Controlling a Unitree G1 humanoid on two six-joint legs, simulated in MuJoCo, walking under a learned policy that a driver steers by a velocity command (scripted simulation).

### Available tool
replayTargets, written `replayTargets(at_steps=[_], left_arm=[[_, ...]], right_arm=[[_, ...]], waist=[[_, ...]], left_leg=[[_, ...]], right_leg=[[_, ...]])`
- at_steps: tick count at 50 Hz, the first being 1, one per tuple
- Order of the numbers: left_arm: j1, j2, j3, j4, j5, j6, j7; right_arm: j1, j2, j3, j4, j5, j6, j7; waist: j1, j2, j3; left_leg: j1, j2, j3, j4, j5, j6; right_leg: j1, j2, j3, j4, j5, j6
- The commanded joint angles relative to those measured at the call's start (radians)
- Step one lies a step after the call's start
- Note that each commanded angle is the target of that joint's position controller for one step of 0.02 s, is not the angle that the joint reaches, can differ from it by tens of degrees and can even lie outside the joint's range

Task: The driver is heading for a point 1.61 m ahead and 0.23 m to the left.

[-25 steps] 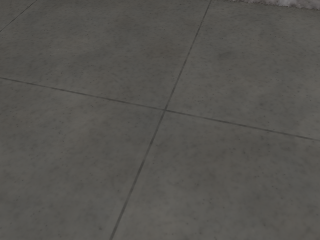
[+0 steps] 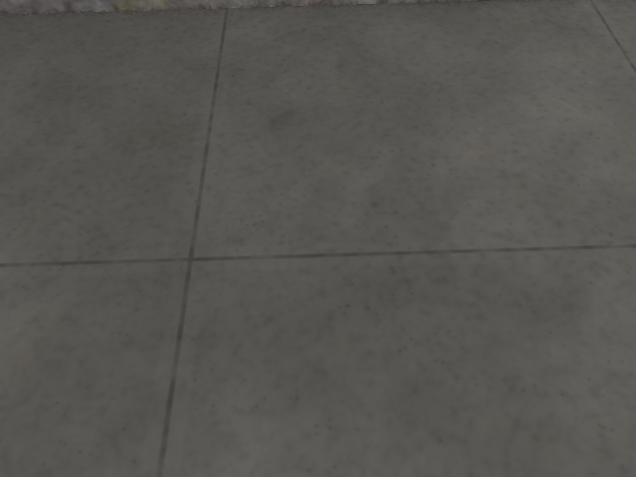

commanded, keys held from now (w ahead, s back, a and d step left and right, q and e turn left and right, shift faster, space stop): no key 0.28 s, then w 0.72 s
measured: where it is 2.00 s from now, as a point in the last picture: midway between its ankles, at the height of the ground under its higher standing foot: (353, 340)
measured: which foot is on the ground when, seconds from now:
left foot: down 0.00-0.24, up 0.26-0.60, down 0.62-1.00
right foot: up 0.00-0.20, down 0.22-0.62, up 0.64-1.00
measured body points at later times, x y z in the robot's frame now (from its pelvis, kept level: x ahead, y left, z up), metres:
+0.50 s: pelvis +0.05 -0.02 +0.00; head +0.08 -0.02 +0.44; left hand +0.19 +0.22 -0.12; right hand +0.12 -0.29 -0.13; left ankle +0.01 +0.11 -0.69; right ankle +0.07 -0.13 -0.75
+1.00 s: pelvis +0.23 +0.00 -0.03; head +0.26 +0.02 +0.42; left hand +0.52 +0.16 -0.09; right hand +0.13 -0.24 -0.15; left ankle +0.04 +0.12 -0.75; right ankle +0.40 -0.12 -0.73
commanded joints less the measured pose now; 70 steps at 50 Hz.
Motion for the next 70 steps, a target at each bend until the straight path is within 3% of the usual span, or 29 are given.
replayTargets(at_steps=[1, 2, 6, 10, 12, 13, 14, 15, 17, 21, 26, 28, 30, 31, 32, 33, 36, 37, 39, 42, 49, 52, 53, 54, 55, 56, 58, 62, 70], left_arm=[[-0.037, -0.001, -0.017, -0.090, -0.007, -0.008, -0.021], [-0.149, 0.031, -0.008, -0.128, -0.140, 0.035, 0.010], [-0.102, 0.038, -0.025, -0.189, -0.082, 0.062, 0.009], [-0.042, 0.080, -0.005, -0.189, -0.062, 0.071, 0.004], [0.007, 0.179, 0.013, -0.218, -0.027, 0.068, 0.032], [-0.005, 0.125, -0.014, -0.227, -0.009, 0.059, 0.034], [0.003, 0.073, -0.028, -0.215, -0.017, 0.050, 0.029], [0.131, 0.120, 0.013, -0.147, -0.055, -0.028, 0.009], [0.082, 0.127, 0.021, -0.101, -0.056, -0.053, 0.010], [-0.108, 0.036, -0.024, -0.166, -0.021, -0.051, 0.035], [-0.011, 0.096, 0.011, -0.149, -0.025, -0.051, 0.022], [-0.024, 0.098, 0.014, -0.152, -0.043, -0.041, 0.011], [-0.057, 0.052, -0.003, -0.157, -0.020, -0.023, 0.009], [-0.047, -0.027, -0.031, -0.157, -0.004, -0.019, 0.011], [-0.097, -0.089, -0.048, -0.213, 0.007, -0.033, 0.010], [-0.174, -0.053, -0.041, -0.194, -0.008, -0.040, 0.004], [-0.085, 0.025, -0.015, -0.121, 0.006, -0.046, 0.021], [-0.148, 0.101, 0.007, -0.173, -0.119, -0.032, 0.005], [-0.175, -0.016, -0.031, -0.185, -0.101, -0.024, -0.014], [-0.267, -0.067, -0.053, -0.231, -0.090, -0.011, -0.029], [-0.347, 0.006, -0.033, -0.291, -0.082, -0.019, -0.049], [-0.025, 0.100, 0.018, -0.210, -0.075, -0.014, -0.028], [0.189, 0.162, 0.034, -0.153, -0.057, -0.005, -0.007], [0.222, 0.202, 0.028, -0.128, -0.038, -0.011, -0.006], [0.216, 0.111, 0.008, -0.120, -0.041, -0.005, -0.001], [0.129, 0.078, -0.007, -0.117, -0.056, -0.005, 0.001], [0.024, 0.051, -0.019, -0.114, -0.048, -0.016, -0.009], [0.010, 0.062, -0.018, -0.073, -0.047, -0.042, -0.019], [0.153, 0.134, -0.012, -0.013, -0.062, -0.026, 0.011]], right_arm=[[-0.088, -0.124, -0.034, -0.108, -0.014, 0.000, -0.008], [-0.015, -0.172, -0.051, -0.060, 0.024, 0.059, -0.003], [-0.011, -0.192, -0.060, -0.066, 0.046, 0.127, 0.005], [-0.051, -0.169, -0.047, -0.061, 0.058, 0.117, 0.007], [0.005, -0.082, -0.015, -0.064, 0.001, 0.099, 0.015], [0.043, -0.041, 0.002, -0.069, 0.001, 0.101, 0.011], [-0.006, -0.100, -0.013, -0.072, 0.020, 0.110, 0.010], [0.004, -0.132, -0.027, -0.077, -0.011, 0.064, 0.033], [0.075, -0.134, -0.035, -0.018, -0.040, 0.049, 0.029], [0.160, -0.087, -0.027, 0.016, -0.023, 0.047, 0.058], [0.177, -0.062, -0.006, 0.012, -0.024, 0.040, 0.079], [0.247, -0.058, -0.003, 0.038, -0.023, 0.016, 0.071], [0.349, -0.067, -0.007, 0.073, -0.018, -0.024, 0.084], [0.408, -0.107, -0.015, 0.069, -0.023, -0.046, 0.077], [0.399, -0.219, -0.040, 0.029, -0.013, -0.058, 0.071], [0.377, -0.168, -0.024, 0.043, -0.042, -0.047, 0.069], [0.302, -0.033, 0.017, 0.069, -0.034, -0.014, 0.070], [0.295, -0.097, -0.002, 0.072, 0.067, 0.001, 0.062], [0.334, -0.060, 0.016, 0.107, 0.056, 0.021, 0.048], [0.370, -0.059, 0.017, 0.128, 0.023, 0.040, 0.029], [0.377, -0.137, -0.011, 0.148, 0.048, 0.062, 0.020], [0.307, -0.175, -0.031, 0.129, 0.045, 0.072, 0.009], [0.263, -0.148, -0.022, 0.090, 0.029, 0.066, 0.008], [0.407, 0.024, 0.025, 0.071, 0.030, 0.045, 0.017], [0.348, -0.074, 0.004, 0.087, 0.054, 0.017, 0.028], [0.240, -0.136, -0.017, 0.044, 0.072, 0.013, 0.032], [0.158, -0.118, -0.018, 0.026, 0.052, 0.011, 0.024], [0.206, -0.071, -0.013, 0.029, 0.037, 0.058, 0.023], [-0.120, -0.069, 0.005, -0.054, 0.030, 0.041, 0.037]], waist=[[0.019, 0.053, -0.076], [-0.037, -0.033, 0.012], [-0.017, 0.157, -0.089], [0.041, 0.115, -0.087], [0.022, -0.136, -0.198], [0.014, -0.261, -0.233], [0.038, -0.206, -0.220], [0.086, -0.209, -0.105], [0.036, -0.210, -0.002], [-0.069, -0.094, -0.051], [0.009, -0.115, -0.026], [-0.020, -0.080, -0.013], [-0.061, -0.037, -0.009], [-0.087, 0.054, -0.016], [-0.099, 0.176, 0.044], [-0.123, 0.077, 0.162], [-0.053, 0.074, 0.082], [-0.033, -0.086, 0.078], [-0.046, 0.006, 0.052], [-0.085, 0.064, 0.106], [-0.066, 0.138, 0.126], [0.131, 0.144, -0.079], [0.196, 0.048, -0.220], [0.076, -0.249, -0.379], [0.126, -0.211, -0.363], [0.093, -0.163, -0.161], [0.016, -0.015, -0.017], [-0.059, -0.078, 0.024], [0.048, -0.055, 0.064]], left_leg=[[0.114, 0.202, -0.068, -0.057, 0.694, 0.237], [0.241, 0.214, -0.079, 0.019, 0.709, 0.171], [0.171, 0.255, -0.085, 0.048, 0.742, 0.199], [0.032, 0.217, -0.068, 0.153, 0.513, 0.118], [-0.180, 0.089, 0.039, 0.400, 0.025, -0.016], [-0.283, 0.037, -0.046, 0.548, -0.464, -0.066], [-0.310, 0.053, -0.112, 0.625, -0.516, -0.081], [-0.391, 0.024, -0.099, 0.722, -0.515, -0.081], [-0.441, 0.016, -0.090, 0.882, -0.428, -0.071], [-0.309, 0.034, -0.115, 0.805, -0.168, -0.026], [-0.232, 0.040, -0.086, 0.424, -0.235, -0.044], [-0.152, 0.028, -0.036, 0.255, -0.159, -0.001], [0.059, -0.003, -0.021, 0.170, -0.091, 0.063], [0.152, 0.119, -0.220, 0.069, -0.179, 0.148], [0.254, 0.385, -0.749, -0.115, -0.231, 0.414], [0.233, 0.423, -0.839, -0.221, -0.430, 0.409], [0.272, 0.291, -0.477, -0.176, -0.151, 0.257], [0.302, 0.255, -0.378, -0.120, 0.130, 0.146], [0.230, 0.197, -0.239, -0.090, 0.397, 0.092], [0.119, 0.150, -0.160, -0.124, 0.405, 0.096], [0.257, 0.216, -0.133, -0.051, 0.736, 0.131], [0.160, 0.190, -0.105, 0.328, 1.040, 0.085], [-0.106, 0.130, -0.090, 0.633, 0.678, 0.060], [-0.436, -0.067, -0.154, 0.994, -0.303, 0.009], [-0.532, -0.047, -0.272, 1.124, -0.333, 0.018], [-0.611, 0.007, -0.216, 1.135, -0.240, 0.016], [-0.536, 0.086, -0.170, 1.016, -0.115, 0.014], [-0.462, 0.149, -0.170, 0.885, -0.064, -0.008], [-0.506, 0.109, -0.108, 0.404, 0.354, -0.039]], right_leg=[[-0.092, -0.042, -0.068, -0.003, 0.114, 0.046], [-0.260, -0.068, -0.039, -0.139, 0.130, 0.039], [-0.044, -0.071, -0.073, -0.359, 0.166, 0.035], [0.202, -0.038, -0.094, -0.642, 0.447, -0.053], [0.508, -0.274, 0.173, -0.625, 1.053, -0.161], [0.515, -0.437, 0.347, -0.646, 1.152, -0.342], [0.465, -0.421, 0.349, -0.684, 0.994, -0.367], [0.388, -0.339, 0.308, -0.813, 0.350, -0.328], [0.239, -0.319, 0.317, -0.966, -0.111, -0.244], [0.147, -0.270, 0.198, -0.980, 0.052, -0.205], [0.242, -0.290, 0.187, -0.896, 0.067, -0.255], [0.215, -0.297, 0.217, -0.833, -0.024, -0.279], [0.050, -0.223, 0.166, -0.691, -0.111, -0.254], [-0.062, -0.152, 0.118, -0.492, -0.074, -0.201], [-0.375, 0.032, 0.035, -0.304, -0.058, -0.107], [-0.539, 0.012, 0.211, -0.209, 0.029, -0.136], [-0.514, -0.031, 0.133, -0.044, 0.268, -0.123], [-0.485, -0.099, 0.017, -0.120, 0.323, -0.099], [-0.387, -0.095, -0.047, -0.156, 0.409, -0.055], [-0.290, -0.078, -0.103, -0.303, 0.505, -0.046], [-0.151, -0.021, -0.145, -0.545, 0.447, -0.122], [0.317, 0.013, -0.140, -0.589, 0.492, -0.206], [0.671, -0.168, 0.062, -0.536, 0.508, -0.251], [0.932, -0.437, 0.584, -0.659, 0.282, -0.402], [0.859, -0.429, 0.724, -0.791, 0.129, -0.398], [0.701, -0.388, 0.532, -0.814, 0.123, -0.359], [0.394, -0.302, 0.323, -0.875, 0.301, -0.299], [0.193, -0.248, 0.179, -0.963, 0.344, -0.299], [0.256, -0.201, 0.022, -0.965, 0.482, -0.244]])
